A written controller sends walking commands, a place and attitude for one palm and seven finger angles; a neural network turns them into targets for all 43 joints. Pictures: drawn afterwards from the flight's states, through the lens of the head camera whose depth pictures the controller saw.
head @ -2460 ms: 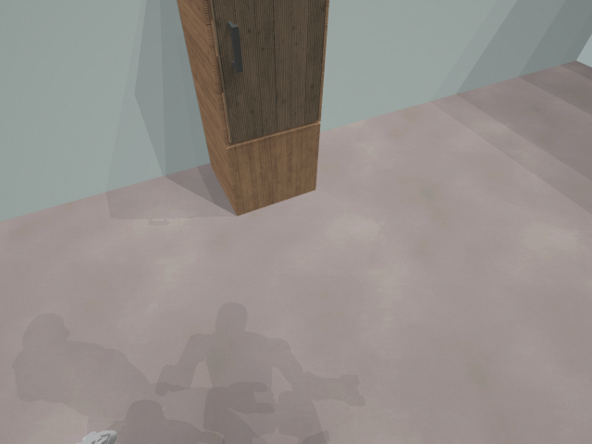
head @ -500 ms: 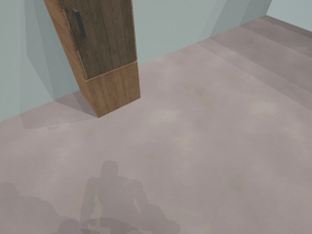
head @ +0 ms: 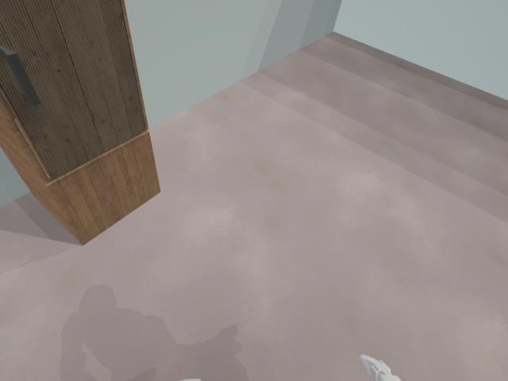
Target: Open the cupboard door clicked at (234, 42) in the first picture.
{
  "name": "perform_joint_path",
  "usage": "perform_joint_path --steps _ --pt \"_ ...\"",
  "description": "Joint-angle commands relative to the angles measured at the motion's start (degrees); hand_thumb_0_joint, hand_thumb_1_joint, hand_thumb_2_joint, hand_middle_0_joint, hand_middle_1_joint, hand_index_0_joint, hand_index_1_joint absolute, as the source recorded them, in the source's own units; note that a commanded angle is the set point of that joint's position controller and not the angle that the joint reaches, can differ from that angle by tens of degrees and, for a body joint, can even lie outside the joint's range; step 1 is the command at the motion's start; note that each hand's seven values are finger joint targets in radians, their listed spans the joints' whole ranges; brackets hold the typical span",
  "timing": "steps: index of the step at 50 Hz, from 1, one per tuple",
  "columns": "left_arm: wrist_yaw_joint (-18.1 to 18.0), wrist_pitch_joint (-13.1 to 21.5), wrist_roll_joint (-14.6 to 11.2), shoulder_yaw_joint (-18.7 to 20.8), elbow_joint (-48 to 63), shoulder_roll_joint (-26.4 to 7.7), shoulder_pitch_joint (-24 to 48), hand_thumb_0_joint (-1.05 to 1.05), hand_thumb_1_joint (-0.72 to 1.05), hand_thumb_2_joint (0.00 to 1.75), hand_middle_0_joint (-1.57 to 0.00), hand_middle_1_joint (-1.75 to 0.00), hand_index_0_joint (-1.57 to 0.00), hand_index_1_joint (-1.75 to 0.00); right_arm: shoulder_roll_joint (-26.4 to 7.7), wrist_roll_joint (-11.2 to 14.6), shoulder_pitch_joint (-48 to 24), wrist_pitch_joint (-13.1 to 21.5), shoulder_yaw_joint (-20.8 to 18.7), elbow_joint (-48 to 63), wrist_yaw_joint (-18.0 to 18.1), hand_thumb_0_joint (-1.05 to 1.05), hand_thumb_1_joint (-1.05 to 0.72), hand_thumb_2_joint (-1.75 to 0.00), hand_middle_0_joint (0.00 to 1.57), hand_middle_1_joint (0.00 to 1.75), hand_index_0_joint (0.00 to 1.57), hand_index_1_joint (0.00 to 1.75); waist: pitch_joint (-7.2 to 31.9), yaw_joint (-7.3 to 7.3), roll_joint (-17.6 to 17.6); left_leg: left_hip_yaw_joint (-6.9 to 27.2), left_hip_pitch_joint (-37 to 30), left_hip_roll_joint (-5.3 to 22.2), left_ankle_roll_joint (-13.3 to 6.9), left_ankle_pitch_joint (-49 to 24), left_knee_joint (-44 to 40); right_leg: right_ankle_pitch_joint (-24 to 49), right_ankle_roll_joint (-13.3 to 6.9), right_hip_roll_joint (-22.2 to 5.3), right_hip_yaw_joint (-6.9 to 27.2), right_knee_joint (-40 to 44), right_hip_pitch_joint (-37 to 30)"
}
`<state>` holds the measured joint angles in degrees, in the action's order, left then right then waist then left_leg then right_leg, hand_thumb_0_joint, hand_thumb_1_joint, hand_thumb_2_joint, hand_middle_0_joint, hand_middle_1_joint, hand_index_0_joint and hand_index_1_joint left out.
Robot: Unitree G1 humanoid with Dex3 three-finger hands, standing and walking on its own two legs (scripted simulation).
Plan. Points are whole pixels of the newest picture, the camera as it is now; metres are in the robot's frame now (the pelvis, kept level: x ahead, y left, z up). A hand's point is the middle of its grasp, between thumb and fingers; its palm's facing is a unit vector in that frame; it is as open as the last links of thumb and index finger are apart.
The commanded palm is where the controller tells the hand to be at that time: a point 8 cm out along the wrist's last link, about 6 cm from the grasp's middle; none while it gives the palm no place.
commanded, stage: walk to a spot facing it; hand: left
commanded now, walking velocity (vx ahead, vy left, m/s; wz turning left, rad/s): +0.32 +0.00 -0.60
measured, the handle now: (19, 76) +0.71 +0.67 +0.03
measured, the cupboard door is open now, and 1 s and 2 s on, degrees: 0 0 0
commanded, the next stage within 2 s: turn to face it in 1.22 s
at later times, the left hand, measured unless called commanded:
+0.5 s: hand (231, 261) +0.39 +0.08 -0.15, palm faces -0.39 -0.91 -0.13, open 7.4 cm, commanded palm none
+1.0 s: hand (210, 240) +0.45 +0.14 -0.18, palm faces -0.37 -0.91 -0.19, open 7.3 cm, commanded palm none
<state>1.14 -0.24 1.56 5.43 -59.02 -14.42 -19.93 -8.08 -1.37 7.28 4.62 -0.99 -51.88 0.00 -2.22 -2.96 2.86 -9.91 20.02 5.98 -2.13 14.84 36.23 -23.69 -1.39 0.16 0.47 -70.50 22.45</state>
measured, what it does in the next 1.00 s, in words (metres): walks ahead, turning right: right foot, then left foot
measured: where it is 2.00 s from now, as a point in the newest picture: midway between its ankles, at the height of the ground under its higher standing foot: (281, 335)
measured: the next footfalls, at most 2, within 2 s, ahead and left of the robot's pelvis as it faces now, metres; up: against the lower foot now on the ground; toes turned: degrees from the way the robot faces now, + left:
right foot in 0.52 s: +0.29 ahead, -0.16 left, +0.00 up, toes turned -26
left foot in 0.94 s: +0.51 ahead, +0.01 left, +0.00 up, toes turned -21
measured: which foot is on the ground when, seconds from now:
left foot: down 0.00-0.50, up 0.52-0.92, down 0.94-1.00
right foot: up 0.00-0.50, down 0.52-0.94, up 0.96-1.00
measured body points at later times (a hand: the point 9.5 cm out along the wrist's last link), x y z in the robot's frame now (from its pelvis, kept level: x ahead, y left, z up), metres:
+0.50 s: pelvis +0.18 -0.02 +0.00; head +0.22 -0.03 +0.44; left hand +0.41 +0.13 -0.14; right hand -0.02 -0.17 -0.13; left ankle +0.06 +0.10 -0.72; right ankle +0.26 -0.14 -0.71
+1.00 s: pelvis +0.37 -0.05 +0.00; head +0.39 -0.03 +0.45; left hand +0.47 +0.19 -0.16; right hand +0.40 -0.33 -0.11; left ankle +0.48 +0.02 -0.73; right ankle +0.26 -0.13 -0.70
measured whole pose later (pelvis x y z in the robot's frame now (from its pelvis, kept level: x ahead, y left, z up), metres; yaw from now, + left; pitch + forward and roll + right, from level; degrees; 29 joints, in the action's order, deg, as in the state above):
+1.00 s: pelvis +0.37 -0.05 +0.00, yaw -30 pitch -1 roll -2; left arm 0.6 0.2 0.9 4.7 -58.6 -13.0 -20.7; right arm -10.7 -1.7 5.5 3.8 -1.7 -51.0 -0.1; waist -2.0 -4.2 1.9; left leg -7.8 20.9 5.6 -0.7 12.4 35.5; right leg -27.2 -1.0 1.8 1.4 -48.0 16.3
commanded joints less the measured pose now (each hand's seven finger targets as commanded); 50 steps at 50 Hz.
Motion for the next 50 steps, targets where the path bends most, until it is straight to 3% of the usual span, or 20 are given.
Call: perform_joint_path --steps 1,6,13,18,20,22,23,24,25,26,27,30,33,36,42,45,46,47,48,50 --pt "1.53 -0.16 0.57 0.24 5.73 1.0 -0.57 0.0 0.9 0.9 -0.2 -0.3 -0.2 -0.3 -8.29 0.13 7.53 0.72 -2.59 -0.93 1.3 0.0 -0.9 -0.9 0.2 0.3 0.2 0.3 -1.36 1.17 -13.02 10.28 -3.53 13.66 -1.36 7.03 -26.1 9.97 1.17 -5.81 -0.36 -3.54 11.62" --pt "1.85 -1.15 0.88 0.47 8.11 1.27 5.44 0.0 0.9 0.9 -0.2 -0.3 -0.2 -0.3 -7.97 0.37 12.89 1.48 -3.03 -2.74 1.51 0.0 -0.9 -0.9 0.2 0.3 0.2 0.3 -1.48 2.34 -6.86 5.5 -12.02 14.8 -3.08 -1.28 -27.16 16.32 2.98 -7.56 -0.3 0.86 19.97" --pt "2.28 -1.09 0.78 -0.76 10.74 1.98 16.75 0.0 0.9 0.9 -0.2 -0.3 -0.2 -0.3 -8.67 0.13 20.65 1.19 -2.51 -6.21 1.56 0.0 -0.9 -0.9 0.2 0.3 0.2 0.3 -4.21 5.08 -7.68 -1.38 -21.74 15.18 -3.68 -15.53 -25.5 17.86 3.05 -7.59 -4.55 14.83 23.33" --pt "2.25 -0.44 0.37 -1.52 12.45 2.67 24.09 0.0 0.9 0.9 -0.2 -0.3 -0.2 -0.3 -9.04 -0.54 24.14 0.12 -2.36 -8.05 1.49 0.0 -0.9 -0.9 0.2 0.3 0.2 0.3 -6.67 7.49 -9.4 -6.0 -23.83 16.21 -3.51 -22.37 -22.94 14.11 0.71 -5.41 -7.56 26.28 18.82" --pt "2.11 -0.06 0.23 -1.48 12.31 2.38 23.51 0.0 0.9 0.9 -0.2 -0.3 -0.2 -0.3 -9.87 -0.63 23.93 -0.09 -2.66 -7.98 1.52 0.0 -0.9 -0.9 0.2 0.3 0.2 0.3 -5.61 6.83 -10.13 -7.98 -25.04 16.57 -3.11 -30.25 -19.93 11.45 -0.98 -3.67 -8.96 29.34 14.93" --pt "1.75 0.48 0.25 -1.08 10.99 0.9 18.48 0.0 0.9 0.9 -0.2 -0.3 -0.2 -0.3 -11.34 -0.47 23.12 -0.25 -3.24 -7.21 1.38 0.0 -0.9 -0.9 0.2 0.3 0.2 0.3 -1.61 4.49 -10.64 -10.57 -26.66 16.86 -2.37 -45.6 -11.24 7.28 -3.03 -0.47 -11.31 31.84 7.81" --pt "1.57 0.92 0.38 -0.74 9.65 0.12 13.65 0.0 0.9 0.9 -0.2 -0.3 -0.2 -0.3 -12.22 -0.31 22.07 -0.38 -3.37 -6.61 1.3 0.0 -0.9 -0.9 0.2 0.3 0.2 0.3 1.52 2.18 -11.32 -11.8 -25.59 15.91 -1.36 -51.6 -3.7 6.95 -4.02 1.65 -12.76 34.29 0.74" --pt "1.3 1.71 0.53 0.06 7.31 -2.0 5.14 0.0 0.9 0.9 -0.2 -0.3 -0.2 -0.3 -12.88 0.11 20.32 -0.53 -3.52 -5.74 1.03 0.0 -0.9 -0.9 0.2 0.3 0.2 0.3 7.08 -2.24 -10.56 -13.09 -21.02 14.45 0.76 -50.06 8.63 11.36 -4.92 2.94 -13.26 39.32 -12.62" --pt "0.72 2.48 0.67 1.48 5.25 -8.27 -1.91 0.0 0.9 0.9 -0.2 -0.3 -0.2 -0.3 -10.52 1.13 21.37 -0.64 -3.03 -4.34 0.11 0.0 -0.9 -0.9 0.2 0.3 0.2 0.3 14.1 -4.89 -1.51 -11.84 -2.19 11.68 3.1 -28.19 24.96 14.01 -8.73 -6.85 -0.65 40.76 -34.26" --pt "-0.21 2.8 -0.46 2.82 4.47 -14.32 -7.47 0.0 0.9 0.9 -0.2 -0.3 -0.2 -0.3 -6.69 1.66 19.87 -0.3 -2.28 -1.5 0.37 0.0 -0.9 -0.9 0.2 0.3 0.2 0.3 19.38 -5.14 7.5 -6.39 17.46 1.06 6.73 18.65 45.17 28.18 -16.97 -24.7 30.82 45.53 -44.98" --pt "-0.92 2.0 -1.7 2.88 4.45 -14.94 -6.95 0.0 0.9 0.9 -0.2 -0.3 -0.2 -0.3 -8.3 1.39 13.39 -0.44 -2.84 -0.21 1.16 0.0 -0.9 -0.9 0.2 0.3 0.2 0.3 14.31 -5.35 -1.04 3.37 21.03 1.88 5.11 18.03 48.96 33.52 -18.44 -25.61 30.45 49.4 -37.77" --pt "-1.3 2.83 -1.27 0.49 6.79 -6.65 4.42 0.0 0.9 0.9 -0.2 -0.3 -0.2 -0.3 -6.82 0.03 12.24 -1.72 -3.05 -1.48 0.88 0.0 -0.9 -0.9 0.2 0.3 0.2 0.3 2.74 1.6 -2.14 7.8 15.43 6.67 5.15 4.48 41.26 22.39 -11.1 -17.87 15.06 54.35 -13.82" --pt "-1.55 3.92 -0.21 0.08 6.48 -4.84 7.41 0.0 0.9 0.9 -0.2 -0.3 -0.2 -0.3 -5.19 -0.4 17.1 -3.11 -2.93 -3.4 0.65 0.0 -0.9 -0.9 0.2 0.3 0.2 0.3 2.69 6.09 0.59 7.04 10.3 5.53 5.97 2.73 32.42 21.56 -9.91 -13.35 8.35 55.73 -6.04" --pt "-1.18 4.11 -0.23 0.01 5.65 -3.85 5.23 0.0 0.9 0.9 -0.2 -0.3 -0.2 -0.3 -5.15 -0.48 11.45 -3.33 -2.96 -1.59 0.07 0.0 -0.9 -0.9 0.2 0.3 0.2 0.3 0.42 4.73 3.86 6.52 11.12 4.4 6.47 -0.95 24.8 16.55 -9.8 -11.11 8.71 57.23 -3.65" --pt "-1.04 3.69 -0.04 0.3 5.1 -5.89 2.02 0.0 0.9 0.9 -0.2 -0.3 -0.2 -0.3 -5.6 -0.01 0.73 -1.92 -2.61 2.86 -0.8 0.0 -0.9 -0.9 0.2 0.3 0.2 0.3 0.1 1.42 3.6 5.33 4.69 0.31 5.53 -0.91 5.08 14.92 -9.3 -11.84 12.33 54.53 -6.88" --pt "-1.02 2.91 -0.48 0.79 5.85 -6.76 3.39 0.0 0.9 0.9 -0.2 -0.3 -0.2 -0.3 -7.68 0.18 3.74 -1.11 -2.93 2.12 -0.13 0.0 -0.9 -0.9 0.2 0.3 0.2 0.3 1.29 3.63 2.7 3.95 -7.21 -1.87 5.4 -3.22 -6.44 16.28 -7.05 -9.91 11.85 48.53 -5.34" --pt "-0.91 2.7 -0.67 0.53 6.28 -5.06 3.51 0.0 0.9 0.9 -0.2 -0.3 -0.2 -0.3 -10.55 0.03 8.86 -0.61 -3.37 0.43 0.63 0.0 -0.9 -0.9 0.2 0.3 0.2 0.3 3.86 5.91 -1.74 6.45 -18.33 0.31 4.55 -3.56 -11.74 17.42 -4.89 -6.52 9.77 39.58 -0.65" --pt "-0.27 2.47 -1.12 0.0 6.86 -1.53 1.32 0.0 0.9 0.9 -0.2 -0.3 -0.2 -0.3 -16.89 -0.74 14.95 -0.37 -4.88 -0.78 1.08 0.0 -0.9 -0.9 0.2 0.3 0.2 0.3 8.8 7.84 -17.08 21.91 -29.84 14.07 0.47 -2.19 -15.04 3.35 -1.51 0.66 3.04 23.8 10.09" --pt "-0.09 2.79 -0.83 -0.3 7.96 -1.28 1.79 0.0 0.9 0.9 -0.2 -0.3 -0.2 -0.3 -19.61 -0.71 18.6 -1.07 -4.8 -0.79 0.93 0.0 -0.9 -0.9 0.2 0.3 0.2 0.3 9.72 8.74 -22.62 31.92 -29.89 25.04 -4.94 -2.16 -20.05 -12.11 0.47 1.88 -1.74 8.72 16.4" --pt "0.26 2.13 -0.09 0.54 7.36 -2.84 5.45 0.0 0.9 0.9 -0.2 -0.3 -0.2 -0.3 -14.24 -0.21 12.11 -1.09 -3.32 0.4 1.29 0.0 -0.9 -0.9 0.2 0.3 0.2 0.3 1.91 6.86 -13.28 25.37 -16.08 21.97 -5.05 0.04 -22.48 -5.39 1.2 -2.69 0.49 -0.8 16.62"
